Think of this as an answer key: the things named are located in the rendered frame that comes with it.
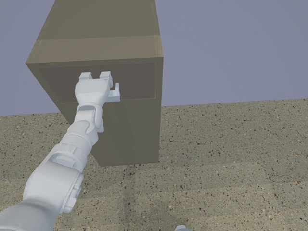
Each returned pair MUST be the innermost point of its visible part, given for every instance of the drawer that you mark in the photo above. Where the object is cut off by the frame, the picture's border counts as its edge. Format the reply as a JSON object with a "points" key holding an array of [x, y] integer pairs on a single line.
{"points": [[136, 80]]}

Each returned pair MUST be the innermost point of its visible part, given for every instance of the left robot forearm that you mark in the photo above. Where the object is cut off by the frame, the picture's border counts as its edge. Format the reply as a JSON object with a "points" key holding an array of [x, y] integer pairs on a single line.
{"points": [[75, 146]]}

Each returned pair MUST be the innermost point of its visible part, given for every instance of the handle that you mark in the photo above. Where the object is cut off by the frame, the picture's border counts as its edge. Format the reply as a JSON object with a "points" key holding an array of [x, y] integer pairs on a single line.
{"points": [[114, 95]]}

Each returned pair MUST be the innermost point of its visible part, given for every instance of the cabinet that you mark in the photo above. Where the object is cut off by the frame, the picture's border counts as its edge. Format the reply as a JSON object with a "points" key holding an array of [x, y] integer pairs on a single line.
{"points": [[78, 32]]}

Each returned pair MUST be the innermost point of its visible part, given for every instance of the robot left upper arm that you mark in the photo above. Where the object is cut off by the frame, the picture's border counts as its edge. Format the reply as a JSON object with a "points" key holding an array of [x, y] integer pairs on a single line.
{"points": [[54, 190]]}

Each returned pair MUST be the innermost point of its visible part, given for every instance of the left robot hand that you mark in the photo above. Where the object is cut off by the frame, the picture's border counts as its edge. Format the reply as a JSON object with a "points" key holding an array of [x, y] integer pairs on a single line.
{"points": [[89, 90]]}

